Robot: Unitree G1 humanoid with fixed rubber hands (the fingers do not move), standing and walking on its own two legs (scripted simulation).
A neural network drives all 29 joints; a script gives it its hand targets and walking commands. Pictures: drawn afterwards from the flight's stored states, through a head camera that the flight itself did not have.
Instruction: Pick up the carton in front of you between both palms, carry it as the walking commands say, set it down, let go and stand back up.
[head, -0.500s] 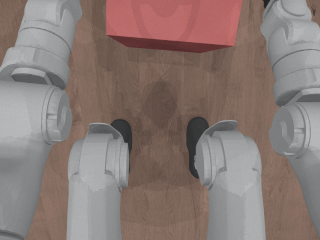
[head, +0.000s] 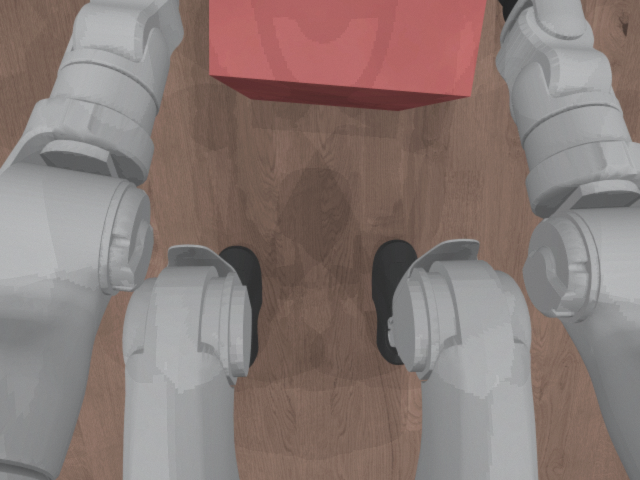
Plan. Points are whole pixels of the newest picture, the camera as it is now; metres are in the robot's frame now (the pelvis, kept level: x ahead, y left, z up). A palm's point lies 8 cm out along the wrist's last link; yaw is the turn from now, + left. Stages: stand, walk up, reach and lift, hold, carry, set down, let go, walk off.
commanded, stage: reach and lift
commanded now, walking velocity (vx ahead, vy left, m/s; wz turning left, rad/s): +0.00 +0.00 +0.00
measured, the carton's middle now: out of the picture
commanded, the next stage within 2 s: none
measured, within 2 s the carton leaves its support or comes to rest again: leaves its support in 0.40 s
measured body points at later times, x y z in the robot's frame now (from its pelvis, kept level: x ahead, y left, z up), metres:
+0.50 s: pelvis +0.01 +0.00 +0.00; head +0.36 +0.00 +0.27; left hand +0.57 +0.13 -0.15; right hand +0.55 -0.17 -0.14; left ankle +0.11 +0.13 -0.34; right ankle +0.11 -0.13 -0.34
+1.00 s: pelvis -0.01 +0.00 +0.12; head +0.26 +0.00 +0.47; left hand +0.52 +0.14 +0.05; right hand +0.51 -0.17 +0.05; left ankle +0.11 +0.13 -0.34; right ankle +0.11 -0.14 -0.34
